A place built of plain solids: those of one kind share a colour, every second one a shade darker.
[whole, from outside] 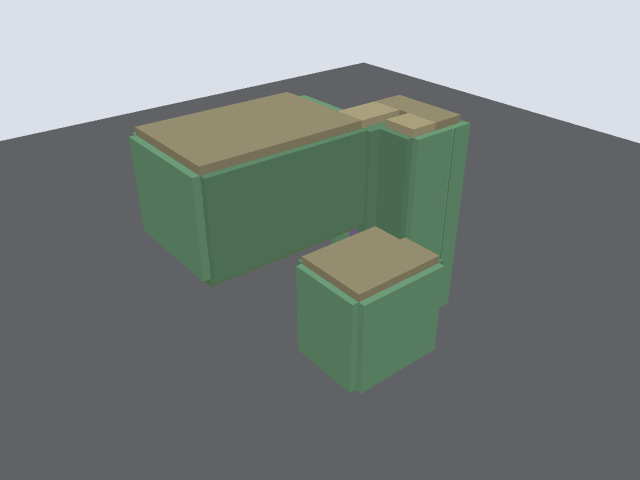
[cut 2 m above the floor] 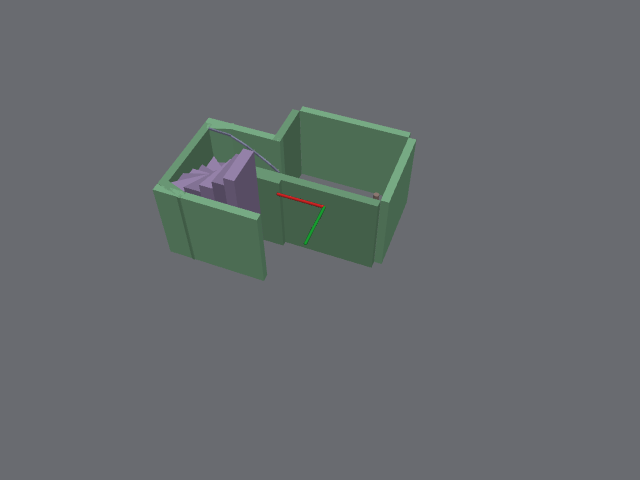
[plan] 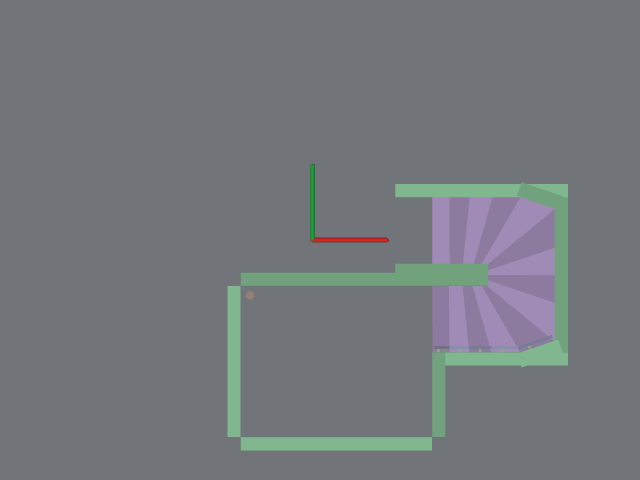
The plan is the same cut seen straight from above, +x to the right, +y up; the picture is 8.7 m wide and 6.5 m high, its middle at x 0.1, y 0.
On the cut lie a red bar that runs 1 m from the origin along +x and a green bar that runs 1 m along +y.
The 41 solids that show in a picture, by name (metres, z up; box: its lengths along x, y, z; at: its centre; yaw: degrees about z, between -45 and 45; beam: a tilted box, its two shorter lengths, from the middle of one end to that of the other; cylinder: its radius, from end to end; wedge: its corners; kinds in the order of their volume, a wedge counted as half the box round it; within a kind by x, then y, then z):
{
 "wall_1": {"box": [0.18, 2.99, 2.49], "at": [-3.37, 1.18, 4.17]},
 "wall_2": {"box": [4.4, 0.18, 2.49], "at": [-1.08, -0.41, 4.17]},
 "wall_3": {"box": [4.4, 0.18, 2.49], "at": [-1.08, 2.76, 4.17]},
 "wall_4": {"box": [0.18, 2.05, 2.62], "at": [-1.07, -1.65, 1.26]},
 "wall_5": {"box": [2.59, 0.18, 2.62], "at": [0.32, -2.76, 1.26]},
 "wall_6": {"box": [2.59, 0.18, 2.62], "at": [0.32, -0.53, 1.26]},
 "wall_7": {"box": [0.58, 2.09, 2.49], "at": [1.41, 1.62, 4.17]},
 "wall_8": {"box": [0.18, 0.9, 2.84], "at": [1.53, -1.07, 3.99]},
 "wall_9": {"box": [0.18, 1.15, 2.62], "at": [1.71, -2.1, 1.26]},
 "wall_10": {"box": [1.26, 0.3, 5.71], "at": [1.75, -0.47, 2.56]},
 "wall_11": {"box": [2.34, 0.18, 5.46], "at": [2.29, 0.67, 2.68]},
 "wall_12": {"box": [1.84, 0.18, 5.46], "at": [2.54, -1.61, 2.68]},
 "wall_13": {"box": [0.59, 0.2, 5.71], "at": [3.08, -1.54, 2.56], "yaw": 18.8},
 "wall_14": {"box": [0.59, 0.2, 5.71], "at": [3.08, 0.59, 2.56], "yaw": -18.8},
 "wall_15": {"box": [0.18, 2.1, 5.46], "at": [3.37, -0.47, 2.68]},
 "tread_1": {"wedge": [[1.62, -1.52, -0.05], [1.62, -1.52, 0.2], [1.62, -0.62, -0.05], [1.62, -0.62, 0.2], [1.85, -0.62, -0.05], [1.85, -0.62, 0.2], [1.86, -1.52, -0.05], [1.86, -1.52, 0.2]]},
 "tread_2": {"wedge": [[1.62, -0.32, -0.05], [1.62, -0.32, 2.73], [1.62, 0.58, -0.05], [1.62, 0.58, 2.73], [1.85, 0.58, -0.05], [1.85, 0.58, 2.73], [1.86, -0.32, -0.05], [1.86, -0.32, 2.73]]},
 "tread_3": {"wedge": [[1.85, -1.52, -0.05], [1.85, -1.52, 0.39], [1.85, -0.62, -0.05], [1.85, -0.62, 0.39], [2.04, -0.62, -0.05], [2.04, -0.62, 0.39], [2.12, -1.52, -0.05], [2.12, -1.52, 0.39]]},
 "tread_4": {"wedge": [[1.85, -0.32, -0.05], [1.85, -0.32, 2.53], [1.85, 0.58, -0.05], [1.85, 0.58, 2.53], [2.04, -0.32, -0.05], [2.04, -0.32, 2.53], [2.13, 0.58, -0.05], [2.13, 0.58, 2.53]]},
 "tread_5": {"wedge": [[2.03, -0.62, -0.05], [2.03, -0.62, 0.58], [2.12, -1.52, -0.05], [2.12, -1.52, 0.58], [2.17, -0.62, -0.05], [2.17, -0.62, 0.58], [2.42, -1.52, -0.05], [2.42, -1.52, 0.58]]},
 "tread_6": {"wedge": [[2.03, -0.32, -0.05], [2.03, -0.32, 2.34], [2.13, 0.58, -0.05], [2.13, 0.58, 2.34], [2.18, -0.32, -0.05], [2.18, -0.32, 2.34], [2.43, 0.58, -0.05], [2.43, 0.58, 2.34]]},
 "tread_7": {"wedge": [[2.16, -0.62, -0.05], [2.16, -0.62, 0.78], [2.29, -0.62, -0.05], [2.29, -0.62, 0.78], [2.42, -1.52, -0.05], [2.42, -1.52, 0.78], [2.82, -1.52, -0.05], [2.82, -1.52, 0.78]]},
 "tread_8": {"wedge": [[2.18, -0.32, -0.05], [2.18, -0.32, 2.14], [2.29, -0.32, -0.05], [2.29, -0.32, 2.14], [2.43, 0.58, -0.05], [2.43, 0.58, 2.14], [2.81, 0.58, -0.05], [2.81, 0.58, 2.14]]},
 "tread_9": {"wedge": [[2.29, -0.62, -0.05], [2.29, -0.62, 0.98], [2.37, -0.62, -0.05], [2.37, -0.62, 0.97], [2.81, -1.52, -0.05], [2.81, -1.52, 0.97], [3.27, -1.37, -0.05], [3.27, -1.37, 0.97]]},
 "tread_10": {"wedge": [[2.29, -0.32, -0.05], [2.29, -0.32, 1.95], [2.38, -0.32, -0.05], [2.38, -0.32, 1.95], [2.81, 0.58, -0.05], [2.81, 0.58, 1.95], [3.28, 0.42, -0.05], [3.28, 0.42, 1.95]]},
 "tread_11": {"wedge": [[2.36, -0.62, -0.05], [2.36, -0.62, 1.16], [2.38, -0.54, -0.05], [2.38, -0.54, 1.16], [3.28, -1.38, -0.05], [3.28, -1.38, 1.16], [3.28, -0.85, -0.05], [3.28, -0.85, 1.16]]},
 "tread_12": {"wedge": [[2.38, -0.55, -0.05], [2.38, -0.55, 1.35], [2.38, -0.47, -0.05], [2.38, -0.47, 1.35], [3.28, -0.85, -0.05], [3.28, -0.85, 1.36], [3.28, -0.47, -0.05], [3.28, -0.47, 1.36]]},
 "tread_13": {"wedge": [[2.38, -0.47, -0.05], [2.38, -0.47, 1.56], [2.38, -0.41, -0.05], [2.38, -0.41, 1.56], [3.28, -0.48, -0.05], [3.28, -0.48, 1.55], [3.28, -0.1, -0.05], [3.28, -0.1, 1.55]]},
 "tread_14": {"wedge": [[2.38, -0.41, -0.05], [2.38, -0.41, 1.75], [2.38, -0.32, -0.05], [2.38, -0.32, 1.75], [3.28, -0.1, -0.05], [3.28, -0.1, 1.75], [3.28, 0.42, -0.05], [3.28, 0.42, 1.75]]},
 "roof_1": {"box": [4.4, 2.99, 0.2], "at": [-1.08, 1.18, 5.51]},
 "roof_2": {"box": [2.59, 2.05, 0.2], "at": [0.32, -1.65, 2.67]},
 "roof_3": {"box": [1.26, 0.9, 0.2], "at": [1.75, 0.13, 5.51]},
 "roof_4": {"box": [0.76, 0.9, 0.2], "at": [2.0, -1.07, 5.51]},
 "roof_5": {"box": [0.9, 2.1, 0.2], "at": [2.83, -0.47, 5.51]},
 "floor_1": {"box": [4.9, 2.99, 0.22], "at": [-0.83, 1.18, 2.81]},
 "pipe_1": {"cylinder": 0.06, "from": [-0.85, -0.75, 0.0], "to": [-0.85, -0.75, 2.57]},
 "guard_rail_1": {"wedge": [[1.65, -1.48, 1.08], [1.65, -1.48, 1.13], [1.65, -1.44, 1.08], [1.65, -1.44, 1.13], [1.85, -1.48, 1.25], [1.85, -1.48, 1.31], [1.85, -1.44, 1.25], [1.85, -1.44, 1.31]]},
 "guard_rail_2": {"wedge": [[1.85, -1.48, 1.26], [1.85, -1.48, 1.31], [1.85, -1.44, 1.26], [1.85, -1.44, 1.31], [2.12, -1.48, 1.45], [2.12, -1.48, 1.5], [2.12, -1.44, 1.45], [2.12, -1.44, 1.5]]},
 "guard_rail_3": {"wedge": [[2.12, -1.48, 1.45], [2.12, -1.48, 1.5], [2.12, -1.44, 1.45], [2.12, -1.44, 1.5], [2.42, -1.48, 1.65], [2.42, -1.48, 1.7], [2.42, -1.44, 1.65], [2.42, -1.44, 1.7]]},
 "guard_rail_4": {"wedge": [[2.42, -1.48, 1.65], [2.42, -1.48, 1.7], [2.42, -1.44, 1.65], [2.42, -1.44, 1.7], [2.81, -1.48, 1.84], [2.81, -1.48, 1.89], [2.81, -1.44, 1.84], [2.81, -1.44, 1.89]]},
 "guard_rail_5": {"wedge": [[2.78, -1.44, 1.84], [2.78, -1.44, 1.88], [2.79, -1.48, 1.84], [2.79, -1.48, 1.88], [3.24, -1.29, 2.03], [3.24, -1.29, 2.08], [3.25, -1.32, 2.03], [3.25, -1.32, 2.08]]}
}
